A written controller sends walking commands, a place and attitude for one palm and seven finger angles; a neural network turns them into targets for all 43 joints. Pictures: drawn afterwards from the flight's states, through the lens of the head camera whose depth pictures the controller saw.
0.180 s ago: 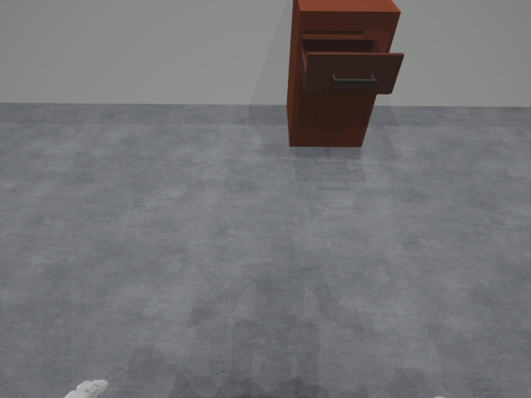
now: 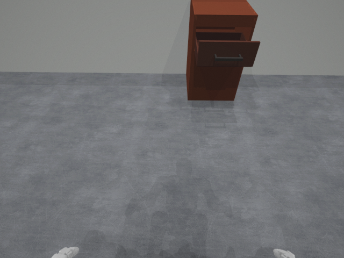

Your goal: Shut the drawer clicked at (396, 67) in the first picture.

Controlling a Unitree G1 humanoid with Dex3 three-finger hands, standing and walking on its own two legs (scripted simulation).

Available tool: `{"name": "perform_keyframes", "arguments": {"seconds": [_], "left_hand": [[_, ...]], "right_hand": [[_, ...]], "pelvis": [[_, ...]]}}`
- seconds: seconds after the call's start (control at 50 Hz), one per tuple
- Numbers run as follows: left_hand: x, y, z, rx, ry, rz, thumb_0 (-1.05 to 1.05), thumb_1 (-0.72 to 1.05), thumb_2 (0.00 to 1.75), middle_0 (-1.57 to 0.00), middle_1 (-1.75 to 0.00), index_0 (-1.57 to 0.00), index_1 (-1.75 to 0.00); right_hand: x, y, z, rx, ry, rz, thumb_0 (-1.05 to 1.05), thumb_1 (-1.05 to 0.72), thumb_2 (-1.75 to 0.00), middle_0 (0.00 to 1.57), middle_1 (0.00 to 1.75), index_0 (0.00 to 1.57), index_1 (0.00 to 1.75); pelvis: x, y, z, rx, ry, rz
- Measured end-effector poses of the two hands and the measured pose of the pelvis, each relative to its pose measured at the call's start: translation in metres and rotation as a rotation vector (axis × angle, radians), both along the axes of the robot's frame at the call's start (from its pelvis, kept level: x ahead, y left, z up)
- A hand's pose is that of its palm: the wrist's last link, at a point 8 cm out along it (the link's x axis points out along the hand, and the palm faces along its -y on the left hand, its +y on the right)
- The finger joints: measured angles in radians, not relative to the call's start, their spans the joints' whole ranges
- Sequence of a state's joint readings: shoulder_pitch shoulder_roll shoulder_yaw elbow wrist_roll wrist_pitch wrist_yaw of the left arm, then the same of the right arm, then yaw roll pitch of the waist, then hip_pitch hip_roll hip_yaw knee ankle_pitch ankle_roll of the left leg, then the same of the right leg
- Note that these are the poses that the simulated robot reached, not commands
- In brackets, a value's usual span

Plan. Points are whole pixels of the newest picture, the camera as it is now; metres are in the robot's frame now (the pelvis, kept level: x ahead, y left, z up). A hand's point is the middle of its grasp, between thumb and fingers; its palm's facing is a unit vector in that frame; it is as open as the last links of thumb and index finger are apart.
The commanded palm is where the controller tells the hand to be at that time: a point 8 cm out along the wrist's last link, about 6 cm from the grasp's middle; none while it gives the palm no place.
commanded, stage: stand and wait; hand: left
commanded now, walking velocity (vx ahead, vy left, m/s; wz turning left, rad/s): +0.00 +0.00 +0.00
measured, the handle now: (228, 57) +1.34 -0.28 -0.19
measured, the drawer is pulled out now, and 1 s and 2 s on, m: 0.23 0.23 0.23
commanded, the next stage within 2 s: look at it before walking up in 0.64 s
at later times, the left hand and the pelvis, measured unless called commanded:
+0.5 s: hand out of the picture +0.05 +0.24 -0.15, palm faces -0.03 -0.94 -0.34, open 7.4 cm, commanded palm none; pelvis -0.02 -0.01 +0.00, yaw +0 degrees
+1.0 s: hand out of the picture +0.05 +0.24 -0.15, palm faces -0.04 -0.94 -0.33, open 7.4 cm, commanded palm none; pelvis -0.02 +0.00 +0.01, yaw -1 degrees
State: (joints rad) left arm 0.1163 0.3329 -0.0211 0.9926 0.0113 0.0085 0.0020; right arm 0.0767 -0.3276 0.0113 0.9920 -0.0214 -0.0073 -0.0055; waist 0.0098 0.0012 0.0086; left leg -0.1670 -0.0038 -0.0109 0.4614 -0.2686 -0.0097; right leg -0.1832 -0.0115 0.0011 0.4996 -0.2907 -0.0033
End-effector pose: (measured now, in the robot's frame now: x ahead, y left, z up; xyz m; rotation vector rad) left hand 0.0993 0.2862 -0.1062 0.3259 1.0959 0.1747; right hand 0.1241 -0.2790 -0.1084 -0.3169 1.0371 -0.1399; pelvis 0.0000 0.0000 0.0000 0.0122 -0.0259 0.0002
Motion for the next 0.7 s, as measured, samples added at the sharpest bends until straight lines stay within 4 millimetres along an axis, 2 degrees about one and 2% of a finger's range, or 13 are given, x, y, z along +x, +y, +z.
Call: {"name": "perform_keyframes", "arguments": {"seconds": [0.12,0.4,0.54,0.7], "left_hand": [[-0.013,-0.008,-0.004,-0.013,0.026,0.009,0.01,0.90,0.90,-0.20,-0.30,-0.21,-0.30],[-0.050,-0.006,-0.010,-0.006,0.121,0.036,0.01,0.90,0.90,-0.20,-0.30,-0.21,-0.30],[-0.054,-0.004,-0.009,-0.004,0.125,0.034,0.01,0.90,0.90,-0.20,-0.30,-0.21,-0.30],[-0.051,-0.003,-0.009,-0.009,0.113,0.026,0.01,0.90,0.90,-0.20,-0.30,-0.21,-0.30]], "right_hand": [[-0.011,-0.005,-0.001,0.000,0.027,-0.010,0.01,-0.90,-0.90,0.20,0.30,0.21,0.30],[-0.068,-0.023,-0.008,-0.025,0.167,-0.065,0.01,-0.90,-0.90,0.20,0.30,0.20,0.30],[-0.083,-0.023,-0.008,-0.024,0.192,-0.078,0.01,-0.90,-0.90,0.20,0.30,0.20,0.30],[-0.086,-0.018,-0.009,-0.015,0.189,-0.076,0.01,-0.90,-0.90,0.20,0.30,0.20,0.30]], "pelvis": [[-0.004,-0.005,0.001,-0.001,-0.002,-0.001],[-0.013,-0.011,0.004,-0.006,-0.008,-0.004],[-0.017,-0.010,0.005,-0.007,-0.010,-0.006],[-0.021,-0.008,0.005,-0.007,-0.008,-0.008]]}}
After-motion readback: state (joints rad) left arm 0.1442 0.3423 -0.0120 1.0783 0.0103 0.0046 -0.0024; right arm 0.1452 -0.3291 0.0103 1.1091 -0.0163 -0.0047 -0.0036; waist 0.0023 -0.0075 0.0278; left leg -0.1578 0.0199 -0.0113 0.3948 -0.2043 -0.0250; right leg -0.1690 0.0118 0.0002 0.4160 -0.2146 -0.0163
